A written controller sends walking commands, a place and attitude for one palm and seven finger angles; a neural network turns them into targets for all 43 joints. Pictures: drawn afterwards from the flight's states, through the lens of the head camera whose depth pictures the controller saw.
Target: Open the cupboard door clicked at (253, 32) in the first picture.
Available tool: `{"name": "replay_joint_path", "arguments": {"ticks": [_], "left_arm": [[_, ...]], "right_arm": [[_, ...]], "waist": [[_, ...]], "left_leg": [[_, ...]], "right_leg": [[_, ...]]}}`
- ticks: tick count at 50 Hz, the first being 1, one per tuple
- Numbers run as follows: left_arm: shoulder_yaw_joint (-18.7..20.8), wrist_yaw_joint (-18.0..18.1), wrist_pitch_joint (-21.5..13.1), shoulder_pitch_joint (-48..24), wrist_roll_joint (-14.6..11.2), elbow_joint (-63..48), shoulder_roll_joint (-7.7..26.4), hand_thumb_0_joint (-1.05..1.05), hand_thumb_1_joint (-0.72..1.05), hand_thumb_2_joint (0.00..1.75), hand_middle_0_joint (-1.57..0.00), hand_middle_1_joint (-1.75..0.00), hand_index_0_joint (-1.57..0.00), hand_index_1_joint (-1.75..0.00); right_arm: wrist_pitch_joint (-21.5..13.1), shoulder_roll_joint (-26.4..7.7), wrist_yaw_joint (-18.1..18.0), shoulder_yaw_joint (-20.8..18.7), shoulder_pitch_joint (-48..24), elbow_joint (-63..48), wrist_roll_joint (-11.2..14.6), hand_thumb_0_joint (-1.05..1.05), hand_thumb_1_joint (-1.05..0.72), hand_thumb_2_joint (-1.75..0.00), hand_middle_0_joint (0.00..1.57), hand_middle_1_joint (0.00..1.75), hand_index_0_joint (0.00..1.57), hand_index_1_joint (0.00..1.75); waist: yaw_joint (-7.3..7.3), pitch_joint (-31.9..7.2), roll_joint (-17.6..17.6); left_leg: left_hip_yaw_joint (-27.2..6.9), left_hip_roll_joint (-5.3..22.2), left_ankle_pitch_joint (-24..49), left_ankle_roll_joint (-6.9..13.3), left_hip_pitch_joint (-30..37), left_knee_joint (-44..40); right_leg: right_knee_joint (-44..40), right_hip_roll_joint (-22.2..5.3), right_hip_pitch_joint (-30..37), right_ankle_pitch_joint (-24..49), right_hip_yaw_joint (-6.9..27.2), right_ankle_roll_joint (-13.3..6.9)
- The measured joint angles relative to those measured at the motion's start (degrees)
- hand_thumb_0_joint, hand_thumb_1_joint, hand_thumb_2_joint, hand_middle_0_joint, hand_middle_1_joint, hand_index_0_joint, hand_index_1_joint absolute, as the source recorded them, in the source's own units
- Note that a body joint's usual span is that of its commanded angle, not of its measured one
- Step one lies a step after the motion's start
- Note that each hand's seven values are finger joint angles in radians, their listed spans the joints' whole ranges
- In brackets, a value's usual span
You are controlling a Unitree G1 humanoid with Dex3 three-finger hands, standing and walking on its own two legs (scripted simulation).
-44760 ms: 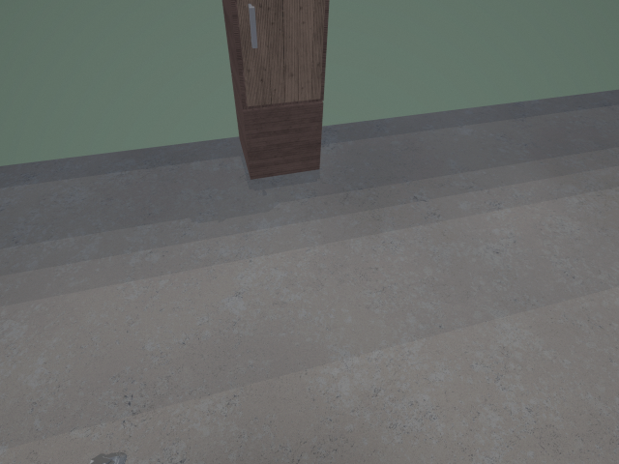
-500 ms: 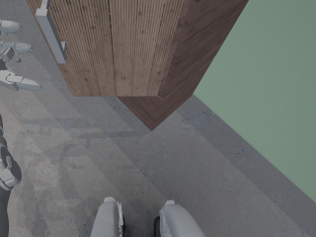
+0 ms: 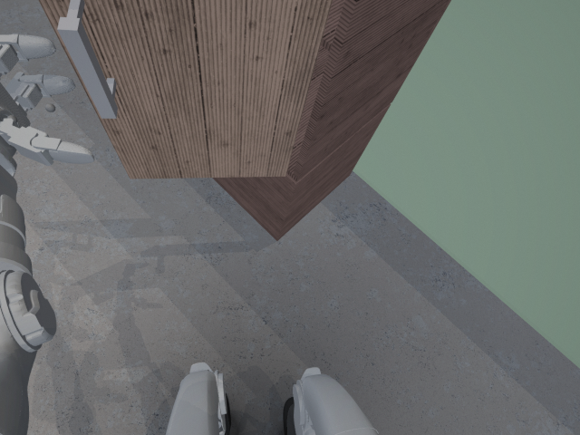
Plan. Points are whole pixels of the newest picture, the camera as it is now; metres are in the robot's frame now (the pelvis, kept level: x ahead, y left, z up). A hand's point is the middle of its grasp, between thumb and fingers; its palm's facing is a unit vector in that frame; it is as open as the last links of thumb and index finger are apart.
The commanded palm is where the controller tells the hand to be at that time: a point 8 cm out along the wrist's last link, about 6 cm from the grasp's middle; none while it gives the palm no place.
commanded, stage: slide the fingers in behind the handle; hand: left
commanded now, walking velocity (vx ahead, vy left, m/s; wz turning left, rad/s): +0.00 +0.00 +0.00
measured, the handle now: (94, 62) +0.58 +0.22 +0.08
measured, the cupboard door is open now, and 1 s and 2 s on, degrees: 50 50 51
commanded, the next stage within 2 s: close the thumb around the handle in 1.18 s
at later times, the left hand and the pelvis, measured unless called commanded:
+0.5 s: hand (80, 112) +0.51 +0.23 +0.07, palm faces +0.06 -1.00 -0.01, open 14.0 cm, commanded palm +0.49 +0.26 +0.07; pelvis +0.00 -0.01 +0.00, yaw +1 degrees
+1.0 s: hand (103, 110) +0.51 +0.20 +0.07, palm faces +0.04 -1.00 -0.03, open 14.1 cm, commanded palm +0.49 +0.24 +0.07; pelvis +0.01 -0.01 +0.00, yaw +2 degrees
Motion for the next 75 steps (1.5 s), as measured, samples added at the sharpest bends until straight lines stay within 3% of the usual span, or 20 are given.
{"name": "replay_joint_path", "arguments": {"ticks": [8, 17, 45, 50, 58, 61, 68, 75], "left_arm": [[-1.9, 1.8, 0.5, 0.9, 0.2, 0.3, -2.3, -0.01, -0.49, 0.3, -0.3, -1.2, -0.3, -1.2], [-2.7, 3.7, -1.7, 1.8, 0.0, -0.5, -4.8, -0.01, -0.49, 0.3, -0.3, -1.2, -0.3, -1.2], [-8.1, 9.1, -2.2, 0.3, -1.0, -0.3, -7.9, -0.01, -0.49, 0.3, -0.24, -1.21, -0.26, -1.19], [-9.2, 8.4, -2.3, -0.7, -0.3, 0.5, -8.8, -0.01, -0.5, 0.3, -0.23, -1.2, -0.27, -1.19], [-3.7, 9.3, -2.2, 0.0, 1.6, 0.7, -8.2, -0.01, -0.49, 0.3, -0.28, -1.2, -0.29, -1.19], [-3.1, 9.3, -2.8, 1.6, 2.0, -0.9, -7.6, -0.01, -0.49, 0.3, -0.29, -1.2, -0.29, -1.19], [-4.0, 6.5, -2.0, 3.7, -0.2, -1.6, -7.9, -0.01, -0.48, 0.31, -0.29, -1.19, -0.3, -1.2], [-4.2, 6.8, -2.6, 2.7, -0.1, -0.2, -8.2, -0.01, -0.28, 0.39, -0.3, -1.21, -0.31, -1.22]], "right_arm": [[0.3, 0.2, 0.5, -0.3, 0.2, -0.2, 0.0, 0.01, -0.9, -0.9, 0.21, 0.3, 0.2, 0.3], [0.2, 0.4, 0.9, -0.7, 0.0, -0.1, -0.2, 0.01, -0.9, -0.9, 0.21, 0.3, 0.2, 0.3], [-0.8, 0.6, 1.7, -1.9, -0.2, 2.5, -0.8, 0.01, -0.9, -0.9, 0.2, 0.3, 0.2, 0.3], [-0.8, 0.6, 1.8, -1.8, -0.6, 2.5, -0.8, 0.01, -0.9, -0.9, 0.2, 0.3, 0.2, 0.3], [-0.4, 0.7, 1.9, -1.2, -0.6, 0.0, -0.9, 0.01, -0.9, -0.9, 0.2, 0.3, 0.2, 0.3], [0.0, 0.8, 2.0, -1.3, -0.1, -0.4, -0.8, 0.01, -0.9, -0.9, 0.2, 0.3, 0.2, 0.3], [1.0, 1.0, 1.9, -1.2, 0.9, 0.3, -0.1, 0.01, -0.9, -0.9, 0.2, 0.3, 0.2, 0.3], [0.4, 0.6, 1.6, -1.4, 0.2, 0.4, -0.2, 0.01, -0.9, -0.9, 0.2, 0.3, 0.2, 0.3]], "waist": [[0.35, -0.3, 0.4], [0.71, -0.5, 0.3], [1.84, -0.7, 0.3], [1.49, -0.6, 0.3], [-0.24, -0.8, 0.4], [-0.01, -0.8, 0.6], [1.08, -0.9, 0.7], [0.86, -1.0, 0.2]], "left_leg": [[0.3, -0.3, 0.1, 0.0, 1.9, -1.2], [0.4, -0.4, 0.1, -0.2, 2.6, -1.4], [-1.2, -1.2, 0.3, -1.1, 2.0, -1.3], [-1.2, -1.2, 0.1, -1.1, 2.1, -1.3], [0.1, -0.4, -0.4, -1.0, 2.2, -1.1], [0.6, -0.2, -0.6, -1.0, 2.5, -1.2], [0.7, -0.3, -0.3, -0.9, 4.4, -2.4], [0.2, -0.5, -0.1, -0.9, 4.0, -2.0]], "right_leg": [[-0.9, -0.3, 1.7, 0.0, 0.3, 0.1], [-0.7, -0.4, 2.2, -0.3, 0.4, -0.2], [-0.2, -0.9, 2.0, -1.0, -1.2, -1.1], [-0.2, -0.9, 2.2, -1.1, -1.1, -1.0], [0.4, -0.3, 1.4, -1.2, 0.2, -0.9], [0.4, -0.1, 1.6, -1.2, 0.7, -0.9], [-0.7, -0.2, 3.3, -1.0, 0.9, -0.8], [-0.6, -0.3, 3.2, -0.9, 0.4, -0.8]]}}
